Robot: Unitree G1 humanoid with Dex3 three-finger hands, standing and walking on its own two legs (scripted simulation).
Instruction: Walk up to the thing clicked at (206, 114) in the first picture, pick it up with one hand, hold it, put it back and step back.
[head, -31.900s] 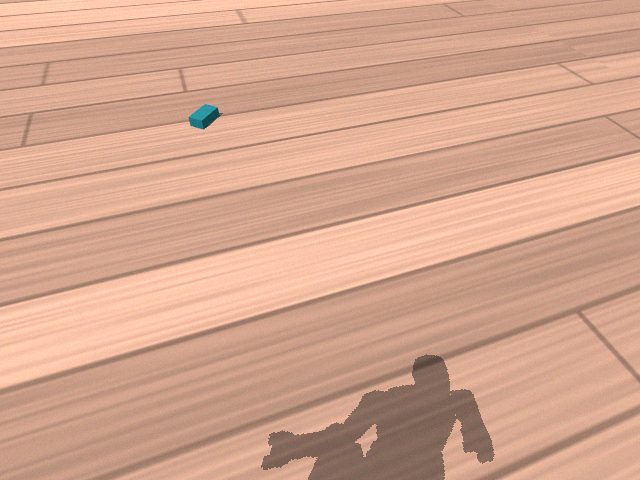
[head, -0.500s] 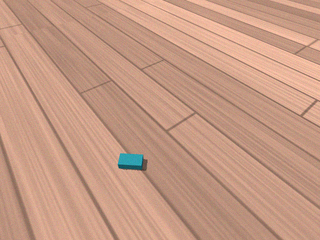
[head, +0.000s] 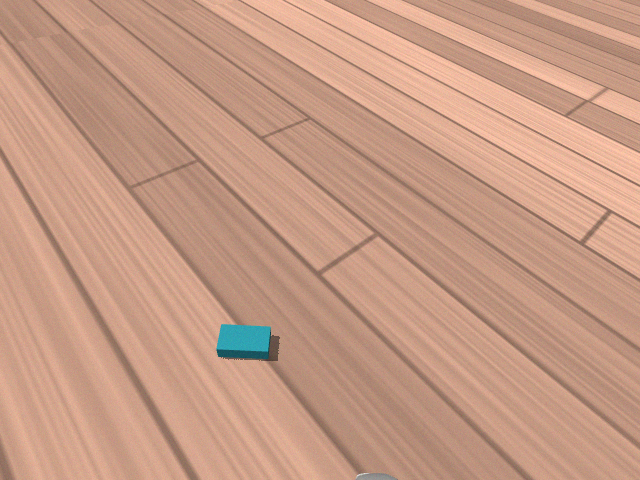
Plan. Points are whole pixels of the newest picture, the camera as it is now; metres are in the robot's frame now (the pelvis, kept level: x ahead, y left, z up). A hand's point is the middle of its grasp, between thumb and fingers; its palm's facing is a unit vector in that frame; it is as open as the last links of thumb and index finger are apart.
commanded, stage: walk up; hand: left
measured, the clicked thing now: (244, 341) +0.67 +0.17 -0.75
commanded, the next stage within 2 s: none
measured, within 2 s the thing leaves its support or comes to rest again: neither
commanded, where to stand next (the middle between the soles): +0.26 -0.02 m, yaw -6 degrees
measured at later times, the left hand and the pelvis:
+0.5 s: hand (161, 413) +0.25 +0.22 -0.14, palm faces -0.07 -0.93 -0.37, open 7.4 cm; pelvis +0.16 -0.04 -0.01, yaw -4 degrees
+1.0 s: hand (162, 423) +0.25 +0.22 -0.18, palm faces -0.10 -0.92 -0.38, open 7.4 cm; pelvis +0.18 -0.04 -0.03, yaw -5 degrees
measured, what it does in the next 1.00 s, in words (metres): walks ahead: right foot, then left foot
